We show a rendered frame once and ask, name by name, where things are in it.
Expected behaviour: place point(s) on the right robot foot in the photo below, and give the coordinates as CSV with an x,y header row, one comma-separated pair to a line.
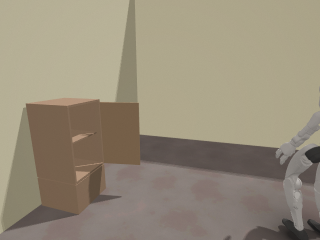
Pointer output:
x,y
315,225

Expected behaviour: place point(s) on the left robot forearm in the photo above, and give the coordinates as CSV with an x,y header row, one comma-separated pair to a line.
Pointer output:
x,y
304,134

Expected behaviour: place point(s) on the robot foot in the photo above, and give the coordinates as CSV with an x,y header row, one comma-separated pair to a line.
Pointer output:
x,y
301,234
315,225

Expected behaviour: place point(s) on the robot left hand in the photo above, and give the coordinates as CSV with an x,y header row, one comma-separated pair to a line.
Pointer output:
x,y
287,149

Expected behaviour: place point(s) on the left robot foot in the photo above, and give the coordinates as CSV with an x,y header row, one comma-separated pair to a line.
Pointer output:
x,y
301,234

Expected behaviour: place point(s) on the cupboard door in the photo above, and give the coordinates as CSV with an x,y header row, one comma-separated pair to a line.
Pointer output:
x,y
120,127

